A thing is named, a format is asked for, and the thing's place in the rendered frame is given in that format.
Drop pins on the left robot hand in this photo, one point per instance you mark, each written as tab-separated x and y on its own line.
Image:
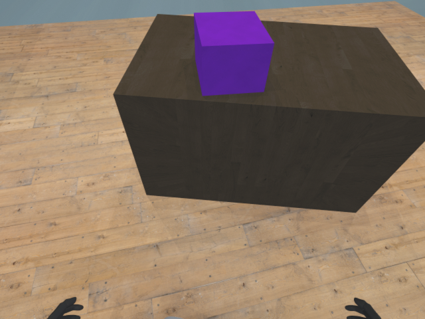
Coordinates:
64	307

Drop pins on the pedestal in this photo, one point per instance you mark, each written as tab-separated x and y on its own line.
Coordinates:
340	113

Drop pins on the right robot hand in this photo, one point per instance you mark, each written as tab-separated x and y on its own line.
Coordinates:
362	308

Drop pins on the carton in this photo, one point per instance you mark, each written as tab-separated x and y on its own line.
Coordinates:
233	51

